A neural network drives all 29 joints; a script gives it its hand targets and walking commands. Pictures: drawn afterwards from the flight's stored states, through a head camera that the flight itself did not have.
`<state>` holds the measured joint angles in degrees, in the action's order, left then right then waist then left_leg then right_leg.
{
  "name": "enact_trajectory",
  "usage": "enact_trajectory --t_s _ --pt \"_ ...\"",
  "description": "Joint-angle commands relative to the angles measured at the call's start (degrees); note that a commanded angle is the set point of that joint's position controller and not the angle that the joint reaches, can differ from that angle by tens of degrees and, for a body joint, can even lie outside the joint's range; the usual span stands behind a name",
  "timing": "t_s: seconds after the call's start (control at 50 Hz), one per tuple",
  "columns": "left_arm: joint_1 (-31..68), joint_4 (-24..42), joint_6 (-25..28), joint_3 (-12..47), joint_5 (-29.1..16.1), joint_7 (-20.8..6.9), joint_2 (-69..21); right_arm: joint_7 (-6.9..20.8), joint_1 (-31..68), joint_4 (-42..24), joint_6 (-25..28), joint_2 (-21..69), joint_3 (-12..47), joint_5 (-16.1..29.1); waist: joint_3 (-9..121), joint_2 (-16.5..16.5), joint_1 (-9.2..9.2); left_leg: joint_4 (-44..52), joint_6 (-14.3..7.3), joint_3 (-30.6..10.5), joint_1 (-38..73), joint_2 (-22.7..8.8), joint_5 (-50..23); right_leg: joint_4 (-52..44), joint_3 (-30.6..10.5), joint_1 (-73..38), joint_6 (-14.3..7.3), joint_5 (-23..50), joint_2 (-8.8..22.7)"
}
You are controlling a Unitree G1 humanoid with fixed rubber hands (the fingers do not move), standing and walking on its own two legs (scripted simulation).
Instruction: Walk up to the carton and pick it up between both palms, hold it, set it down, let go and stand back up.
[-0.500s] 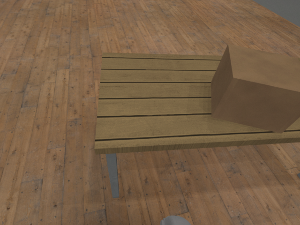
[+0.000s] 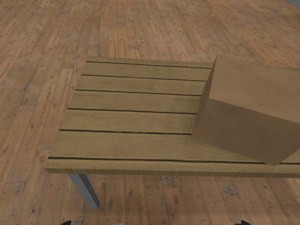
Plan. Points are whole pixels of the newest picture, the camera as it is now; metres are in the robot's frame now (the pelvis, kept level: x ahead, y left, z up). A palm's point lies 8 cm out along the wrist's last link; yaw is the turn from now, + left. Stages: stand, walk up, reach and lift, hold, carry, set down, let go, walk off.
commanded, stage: walk up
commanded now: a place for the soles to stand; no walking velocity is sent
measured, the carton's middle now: (245, 107) +0.52 -0.31 +0.02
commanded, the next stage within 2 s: none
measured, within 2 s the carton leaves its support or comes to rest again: neither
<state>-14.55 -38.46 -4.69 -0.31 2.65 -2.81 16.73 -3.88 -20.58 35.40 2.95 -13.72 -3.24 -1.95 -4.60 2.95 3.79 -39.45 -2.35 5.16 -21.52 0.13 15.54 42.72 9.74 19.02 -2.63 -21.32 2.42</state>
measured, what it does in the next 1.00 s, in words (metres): steps to the right: right foot, then left foot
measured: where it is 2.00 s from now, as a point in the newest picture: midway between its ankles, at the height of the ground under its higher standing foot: outside the picture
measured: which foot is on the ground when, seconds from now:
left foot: down 0.00-0.34, up 0.36-0.58, down 0.60-0.94, up 0.96-1.00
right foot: up 0.00-0.32, down 0.34-0.60, up 0.62-0.92, down 0.94-1.00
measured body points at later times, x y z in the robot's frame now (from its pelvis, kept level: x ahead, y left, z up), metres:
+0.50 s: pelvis +0.06 -0.18 +0.00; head +0.08 -0.18 +0.45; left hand +0.18 +0.08 -0.11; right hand +0.15 -0.47 -0.10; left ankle +0.08 -0.05 -0.66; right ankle +0.11 -0.31 -0.71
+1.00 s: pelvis +0.08 -0.36 -0.01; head +0.11 -0.36 +0.43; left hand +0.22 -0.10 -0.12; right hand +0.16 -0.67 -0.11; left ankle +0.11 -0.15 -0.69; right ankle +0.14 -0.52 -0.71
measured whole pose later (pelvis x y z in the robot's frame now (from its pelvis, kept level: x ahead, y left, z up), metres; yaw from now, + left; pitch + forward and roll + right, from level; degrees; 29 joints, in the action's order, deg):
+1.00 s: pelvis +0.08 -0.36 -0.01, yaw +0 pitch -3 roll -1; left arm -10.4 -36.8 -3.7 -2.3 2.0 -4.7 16.6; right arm -4.3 -19.3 37.5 -0.6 -19.0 -5.4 -2.2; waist -8.0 0.0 0.7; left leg -55.8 -0.4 -4.2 -25.1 -9.7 31.5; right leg 46.4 -0.1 23.6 2.4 -19.4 3.6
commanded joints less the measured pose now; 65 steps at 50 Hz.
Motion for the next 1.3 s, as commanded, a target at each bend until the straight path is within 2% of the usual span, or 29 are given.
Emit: enact_trajectory --t_s 0.0,0.04,0.12,0.2,0.26,0.3,0.32,0.34,0.36,0.42,0.54,0.56,0.58,0.6,0.62,0.7,0.8,0.86,0.9,0.92,0.94,0.96,1.0,1.1,1.14,1.16,1.2,1.22,1.28 --pt "4.22 6.99 -0.5 -1.59 0.93 -0.15 5.15 -2.34 -13.39 -1.95 -0.27 -14.58 -5.14 -2.53 5.92 -9.98 -7.78 24.0 -14.58 -45.38 18.05 -29.03 22.33 20.88 -9.34 22.44 2.69 -13.76 1.03" --pt "5.54 6.28 -1.79 -2.47 1.34 -0.13 7.28 -3.15 -5.96 -2.58 -0.36 -11.88 -4.22 -2.65 -2.53 -5.62 -5.46 23.48 -15.2 -38.19 9.55 -26.61 20.12 30.25 -14.23 25.14 3.71 -6.71 3.75" --pt "2.3 5.51 -1.24 -2.74 1.26 -1.1 4.91 -1.76 -0.41 -1.88 1.23 -10.89 -3.55 -2.36 0.63 -10.11 -3.09 18.92 -10.42 -17.0 7.06 -17.03 1.34 26.14 -14.48 17.93 5.83 0.81 4.29" --pt "6.52 7.32 -0.11 -2.35 0.16 -2.07 2.64 -0.97 -3.72 -0.82 1.27 -13.03 -4.66 -2.53 2.26 -11.37 -5.53 14.03 -10.65 -11.46 9.71 -16.61 -8.34 10.39 -10.26 13.86 5.08 -0.55 5.69" --pt "3.55 6.58 1.1 -3.21 -0.16 -2.38 2.85 -0.58 -1.48 -1.68 0.09 -15.44 -5.93 -2.34 5.72 -12.6 -3.2 10.0 -8.49 -9.32 2.83 -15.83 -3.6 -0.07 -5.21 -0.38 2.76 2.24 3.21" --pt "-5.4 2.81 2.14 -5.56 -0.14 -2.23 6.38 -0.17 -0.61 -2.63 -1.23 -11.82 -4.25 -1.68 7.96 -3.02 1.62 -1.27 -4.62 -4.56 -8.39 -10.35 4.02 -7.83 -1.7 -16.97 1.12 8.31 -1.12" --pt "-8.74 1.92 2.78 -6.71 -0.01 -1.92 10.35 -0.12 -1.89 -3.37 -1.72 -6.89 -2.59 -1.2 8.3 9.03 4.1 -15.15 -1.37 -0.87 -14.2 -4.66 12.14 -12.59 -10.01 -19.89 -2.0 7.23 4.08" --pt "-6.31 4.51 3.02 -6.63 -0.63 -1.48 16.01 -0.63 -0.16 -6.23 -2.04 -5.09 -2.25 0.82 8.66 18.6 4.83 -24.36 1.57 -2.5 -21.36 2.65 28.53 -23.56 -33.7 -14.76 -10.8 1.6 17.06" --pt "-2.82 4.63 2.75 -6.42 -1.19 -0.76 15.12 -1.54 1.07 -5.86 -2.49 -6.38 -2.47 1.21 6.65 14.77 5.0 -31.84 1.37 -8.69 -18.81 -0.35 27.98 -27.39 -36.59 -9.4 -15.75 -4.34 20.29" --pt "2.56 4.66 1.97 -4.7 -0.23 0.95 10.08 -1.97 -3.77 -1.95 -1.9 -8.2 -2.93 1.62 1.01 8.92 0.81 -28.96 2.29 -8.63 -15.73 -2.99 18.93 -18.6 -23.7 -6.05 -15.09 11.92 16.46" --pt "9.53 5.94 -0.18 -2.03 -0.28 0.3 8.18 -0.58 -11.32 0.29 0.0 -6.38 -3.19 0.69 4.57 4.27 -5.21 5.67 0.5 -0.51 14.2 -1.58 -3.29 -10.96 -13.25 8.5 -8.0 7.54 10.17" --pt "8.09 5.92 -0.41 -1.58 -0.28 0.03 7.18 -0.77 -13.22 -0.15 0.16 -8.42 -3.89 -0.19 5.07 0.1 -6.52 9.77 -1.45 -7.47 20.92 -4.32 -1.67 -6.19 -11.78 14.99 -4.11 -0.96 7.89" --pt "5.31 6.74 -0.23 -0.46 -0.44 -0.42 2.79 -1.31 -13.21 -1.74 0.2 -12.46 -4.51 -2.02 5.13 -12.17 -7.37 18.83 -6.82 -31.4 24.09 -19.57 11.27 7.79 -6.98 23.01 0.66 -7.98 2.99" --pt "5.19 7.36 -0.96 -1.58 0.44 0.09 5.39 -2.12 -10.82 -2.71 -0.56 -15.06 -5.08 -2.42 2.76 -9.88 -6.75 22.61 -13.34 -44.01 15.43 -29.38 13.41 19.3 -10.74 22.66 2.81 -11.93 0.56" --pt "6.61 6.88 -1.73 -2.43 1.08 0.26 7.87 -2.68 -7.96 -2.62 -0.86 -15.13 -5.14 -2.66 -0.64 -8.04 -6.29 23.28 -15.93 -42.99 9.61 -30.03 12.94 27.23 -14.42 22.0 2.87 -9.87 1.74" --pt "2.73 5.61 -2.26 -3.04 1.07 -0.29 6.6 -1.9 1.69 -3.25 0.41 -11.7 -3.82 -2.5 -0.78 -9.39 -2.5 18.37 -10.43 -18.91 4.86 -18.24 1.17 31.26 -16.34 17.0 5.38 0.61 1.83" --pt "7.48 8.01 -1.41 -2.85 0.02 -1.42 4.54 -0.85 -2.83 -1.37 0.8 -13.91 -4.72 -2.54 2.49 -12.12 -5.93 14.0 -11.09 -13.27 11.89 -18.56 -5.84 15.17 -13.25 16.44 5.71 -2.46 3.96" --pt "6.04 7.92 0.11 -3.38 -0.36 -1.81 4.06 -0.51 -1.01 -2.49 -0.05 -16.18 -5.66 -2.55 5.88 -14.54 -4.88 10.14 -8.93 -10.09 6.32 -17.75 -5.63 2.75 -8.76 4.03 3.51 -2.09 2.83" --pt "-2.14 4.98 1.43 -5.11 -0.41 -2.12 6.07 -0.13 1.42 -3.36 -1.18 -15.22 -4.95 -1.8 8.3 -8.08 0.13 0.86 -5.54 -4.9 -4.54 -14.2 -1.17 -7.18 -4.85 -12.71 1.5 6.96 -1.04" --pt "-5.95 2.96 2.14 -6.46 -0.34 -1.95 9.23 0.03 -1.09 -3.29 -1.91 -10.99 -3.6 -1.4 9.05 2.09 1.88 -10.41 -3.14 -1.02 -8.1 -8.62 4.34 -11.73 -6.08 -16.82 0.2 7.71 -1.55" --pt "-6.29 3.51 2.85 -7.04 0.01 -1.66 14.43 -0.05 -1.01 -6.09 -2.26 -5.58 -1.65 -0.17 7.55 17.8 2.97 -22.42 0.36 -0.3 -18.58 -1.95 21.84 -17.19 -26.11 -16.36 -4.63 13.01 10.59" --pt "-2.72 5.84 2.69 -6.49 -1.25 -1.2 16.57 -1.47 1.9 -6.51 -2.86 -7.03 -2.42 1.56 8.16 16.49 3.86 -30.1 0.9 -6.92 -16.07 -0.06 28.33 -24.81 -36.82 -6.65 -12.88 5.47 16.9" --pt "3.03 6.12 2.3 -5.67 -1.16 -0.17 12.95 -2.21 1.75 -4.43 -2.79 -9.4 -3.06 1.98 1.8 10.66 1.84 -33.89 1.37 -10.07 -15.73 -1.34 21.63 -23.59 -32.26 -1.95 -14.93 1.79 15.78" --pt "6.57 6.86 0.28 -3.76 -0.06 0.43 8.1 -1.02 -4.87 -0.94 -1.0 -8.05 -2.82 1.67 3.13 8.47 -1.49 -12.47 2.5 -2.3 -0.78 -2.15 12.31 -16.27 -21.42 1.17 -12.91 13.89 12.13" --pt "7.9 6.25 -0.23 -3.02 -0.86 0.5 8.82 -0.22 -7.41 -1.28 -0.08 -7.0 -2.36 1.48 4.73 5.56 -4.44 4.68 1.4 -0.67 9.78 -1.56 0.01 -11.64 -18.85 4.51 -8.74 12.95 10.2" --pt "5.58 5.54 -0.24 -2.56 -1.43 0.44 7.79 0.03 -7.45 -2.37 0.18 -8.02 -2.44 0.89 5.92 1.63 -4.57 10.75 0.33 -4.81 14.75 -2.24 -2.17 -8.75 -18.16 7.4 -5.24 7.11 8.39" --pt "0.88 6.05 -0.1 -1.65 -1.72 0.41 3.7 -0.31 -2.96 -5.57 -0.24 -14.37 -3.48 -0.83 2.75 -12.28 -3.58 21.65 -9.18 -38.14 11.4 -24.24 12.17 8.82 -10.96 16.16 3.34 -10.56 -0.3" --pt "3.43 5.79 -0.68 -2.95 -0.86 0.86 7.22 -0.54 -2.04 -5.15 -0.76 -15.28 -3.93 -0.75 0.52 -10.07 -4.97 22.14 -14.12 -39.15 5.0 -26.5 9.59 16.74 -14.36 13.58 3.12 -11.34 0.64" --pt "2.13 4.23 -0.88 -3.75 -0.38 0.76 7.45 -0.58 2.13 -5.43 -0.4 -12.19 -2.81 -1.33 -0.25 -9.52 -3.54 19.79 -11.62 -24.55 4.07 -18.7 3.88 22.07 -15.77 13.47 4.49 -5.74 0.87"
